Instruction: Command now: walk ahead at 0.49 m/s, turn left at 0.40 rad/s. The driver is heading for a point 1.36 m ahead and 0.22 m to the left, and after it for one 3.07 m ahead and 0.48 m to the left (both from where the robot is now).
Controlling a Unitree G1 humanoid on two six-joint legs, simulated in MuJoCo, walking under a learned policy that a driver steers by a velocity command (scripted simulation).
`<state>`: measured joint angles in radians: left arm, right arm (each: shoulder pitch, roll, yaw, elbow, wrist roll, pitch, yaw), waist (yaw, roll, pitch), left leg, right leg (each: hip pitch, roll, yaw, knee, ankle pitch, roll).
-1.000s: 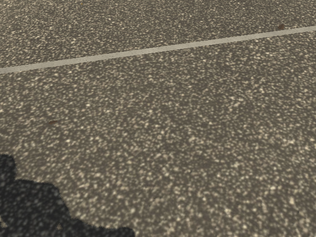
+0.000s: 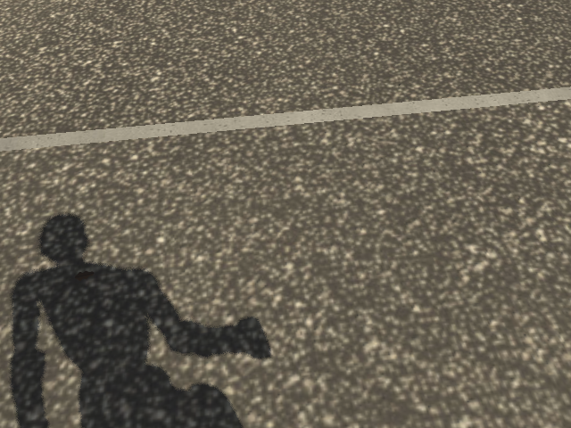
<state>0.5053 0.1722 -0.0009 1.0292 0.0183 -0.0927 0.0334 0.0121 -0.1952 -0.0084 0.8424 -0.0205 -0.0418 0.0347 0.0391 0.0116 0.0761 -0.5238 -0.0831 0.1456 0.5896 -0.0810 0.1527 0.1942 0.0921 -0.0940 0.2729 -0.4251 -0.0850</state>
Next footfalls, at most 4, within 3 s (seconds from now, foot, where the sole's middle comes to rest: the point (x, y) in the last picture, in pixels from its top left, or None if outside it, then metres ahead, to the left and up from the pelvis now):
0.02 left None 0.17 0.03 -0.76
0.58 right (340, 391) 0.52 -0.05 -0.76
1.12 left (229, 316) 0.70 0.22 -0.76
1.68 right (267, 217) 1.01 0.14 -0.76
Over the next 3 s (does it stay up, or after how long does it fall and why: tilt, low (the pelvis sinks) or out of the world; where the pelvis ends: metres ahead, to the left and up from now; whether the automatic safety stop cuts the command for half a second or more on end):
stays up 1.25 0.19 0.03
